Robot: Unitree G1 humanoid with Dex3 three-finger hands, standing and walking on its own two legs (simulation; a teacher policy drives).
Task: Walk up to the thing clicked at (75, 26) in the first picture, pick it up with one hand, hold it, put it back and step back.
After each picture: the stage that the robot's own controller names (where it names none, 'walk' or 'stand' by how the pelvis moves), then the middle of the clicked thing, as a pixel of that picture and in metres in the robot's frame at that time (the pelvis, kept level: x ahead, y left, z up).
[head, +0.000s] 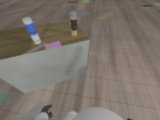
stand; (73, 24) +0.91 +0.23 +0.09
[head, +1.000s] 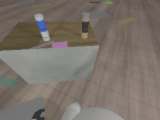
walk; (85, 26) +0.85 +0.16 +0.10
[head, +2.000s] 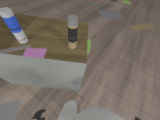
walk; (72, 34) +0.57 +0.21 +0.13
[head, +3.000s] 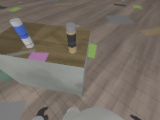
stand; (71, 39) +0.57 +0.20 +0.12
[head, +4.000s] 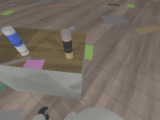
stand; (67, 45) +0.53 +0.21 +0.10
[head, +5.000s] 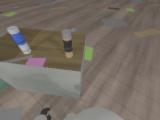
stand; (67, 44) +0.56 +0.22 +0.09
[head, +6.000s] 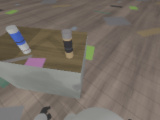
stand; (68, 45) +0.55 +0.21 +0.09
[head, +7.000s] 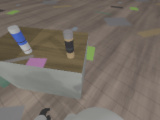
stand; (69, 45) +0.55 +0.20 +0.09
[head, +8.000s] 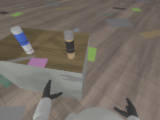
rise first; (70, 45) +0.55 +0.21 +0.09
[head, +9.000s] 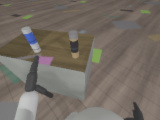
go down; (74, 45) +0.56 +0.21 +0.10
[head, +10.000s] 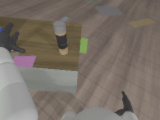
go down; (61, 40) +0.54 +0.19 +0.11
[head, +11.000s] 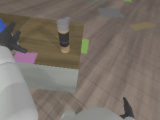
approach; (64, 38) +0.55 +0.19 +0.11
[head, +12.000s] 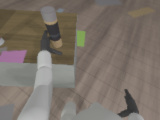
close in; (53, 30) +0.55 +0.22 +0.15
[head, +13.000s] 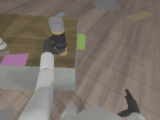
lift; (59, 39) +0.49 +0.18 +0.15
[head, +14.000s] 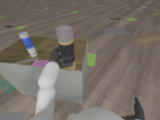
lift; (67, 51) +0.31 +0.14 +0.27
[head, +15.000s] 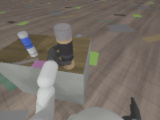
hold; (66, 50) +0.32 +0.15 +0.27
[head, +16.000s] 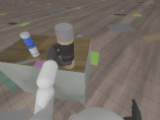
hold; (67, 50) +0.31 +0.14 +0.28
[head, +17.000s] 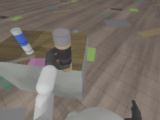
hold; (64, 54) +0.31 +0.16 +0.24
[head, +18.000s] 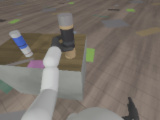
crouch; (68, 38) +0.42 +0.15 +0.27
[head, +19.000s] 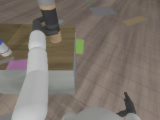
lower; (51, 20) +0.52 +0.20 +0.28
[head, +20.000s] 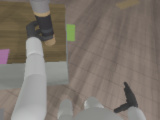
lower; (45, 25) +0.55 +0.20 +0.17
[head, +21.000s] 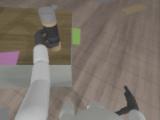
lower; (52, 33) +0.52 +0.19 +0.15
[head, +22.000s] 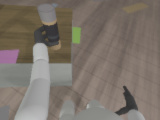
lower; (52, 31) +0.52 +0.19 +0.16
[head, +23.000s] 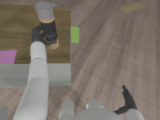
lower; (49, 29) +0.53 +0.20 +0.16
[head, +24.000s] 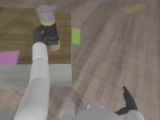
open; (51, 32) +0.53 +0.20 +0.15
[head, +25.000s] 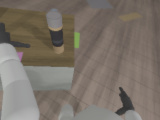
sink last; (56, 36) +0.51 +0.18 +0.14
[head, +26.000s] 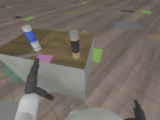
sink last; (75, 45) +0.55 +0.19 +0.12
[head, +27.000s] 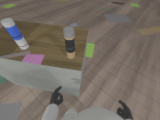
stand; (70, 44) +0.51 +0.19 +0.11
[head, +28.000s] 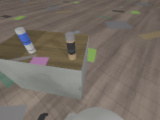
stand; (71, 47) +0.55 +0.19 +0.09
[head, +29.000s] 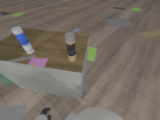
stand; (71, 48) +0.52 +0.19 +0.09
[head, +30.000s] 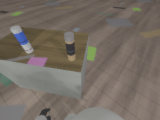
stand; (70, 47) +0.53 +0.19 +0.09
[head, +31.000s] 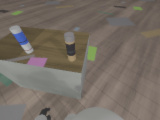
stand; (70, 48) +0.52 +0.19 +0.09
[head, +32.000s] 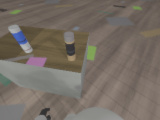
stand; (70, 47) +0.52 +0.19 +0.09
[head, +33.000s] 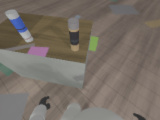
walk; (74, 36) +0.56 +0.16 +0.11
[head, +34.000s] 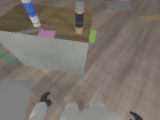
walk; (79, 19) +0.77 +0.15 +0.11
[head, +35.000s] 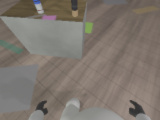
walk; (74, 3) +1.07 +0.28 +0.12
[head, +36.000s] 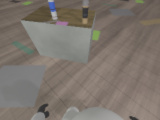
stand; (85, 12) +1.13 +0.17 +0.11
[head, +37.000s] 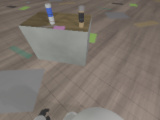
stand; (81, 17) +1.14 +0.17 +0.09
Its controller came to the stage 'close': yes
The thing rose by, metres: 0.21
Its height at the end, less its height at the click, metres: +0.00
